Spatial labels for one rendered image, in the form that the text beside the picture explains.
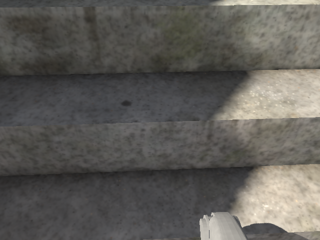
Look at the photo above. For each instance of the right robot thigh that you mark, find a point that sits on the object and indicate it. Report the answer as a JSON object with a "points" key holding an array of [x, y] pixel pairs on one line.
{"points": [[221, 226]]}

